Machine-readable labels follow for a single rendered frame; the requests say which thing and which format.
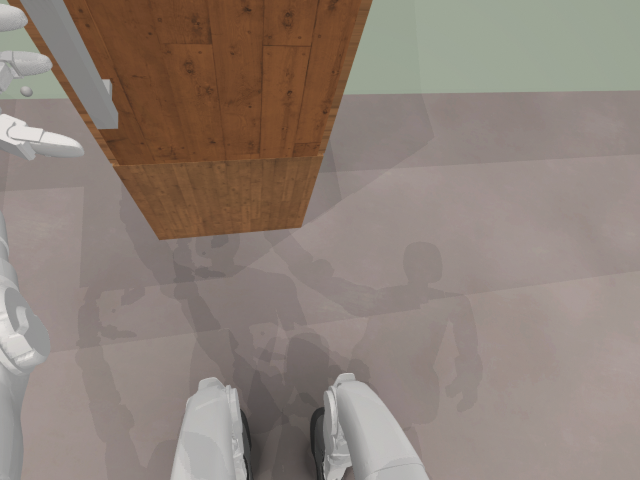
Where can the robot left upper arm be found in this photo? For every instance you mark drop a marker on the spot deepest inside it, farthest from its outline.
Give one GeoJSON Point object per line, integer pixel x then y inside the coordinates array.
{"type": "Point", "coordinates": [24, 343]}

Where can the cupboard door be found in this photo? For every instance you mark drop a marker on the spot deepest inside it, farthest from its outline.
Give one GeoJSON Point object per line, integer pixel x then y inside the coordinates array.
{"type": "Point", "coordinates": [216, 80]}

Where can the robot left forearm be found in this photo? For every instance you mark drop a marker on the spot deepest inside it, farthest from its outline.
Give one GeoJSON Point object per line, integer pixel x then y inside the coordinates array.
{"type": "Point", "coordinates": [8, 275]}

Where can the handle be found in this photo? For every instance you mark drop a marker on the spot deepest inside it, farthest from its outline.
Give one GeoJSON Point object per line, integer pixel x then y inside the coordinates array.
{"type": "Point", "coordinates": [54, 23]}

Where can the robot right foot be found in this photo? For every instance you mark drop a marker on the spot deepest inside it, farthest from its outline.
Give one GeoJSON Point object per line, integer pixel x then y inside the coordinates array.
{"type": "Point", "coordinates": [317, 441]}

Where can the robot right thigh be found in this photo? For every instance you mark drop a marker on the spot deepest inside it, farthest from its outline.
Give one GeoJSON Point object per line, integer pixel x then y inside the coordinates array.
{"type": "Point", "coordinates": [378, 447]}

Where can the robot left hand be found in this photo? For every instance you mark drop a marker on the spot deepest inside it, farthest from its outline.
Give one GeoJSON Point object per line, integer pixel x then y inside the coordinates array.
{"type": "Point", "coordinates": [16, 137]}

